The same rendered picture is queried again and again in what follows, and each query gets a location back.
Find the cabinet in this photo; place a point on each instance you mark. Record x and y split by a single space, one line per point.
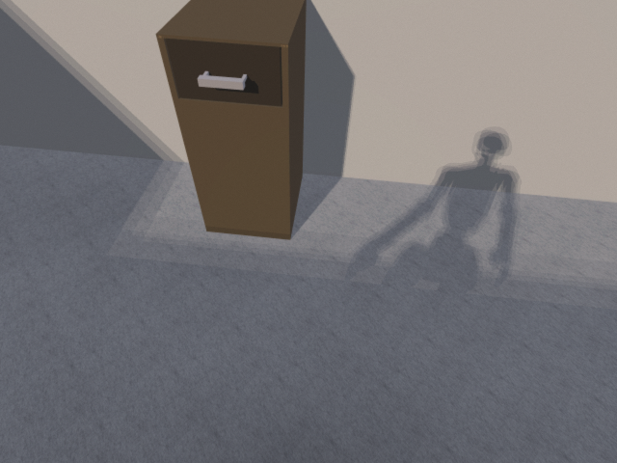
246 159

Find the handle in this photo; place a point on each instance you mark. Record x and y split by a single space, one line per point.
221 82

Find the drawer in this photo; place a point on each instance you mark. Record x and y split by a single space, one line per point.
262 64

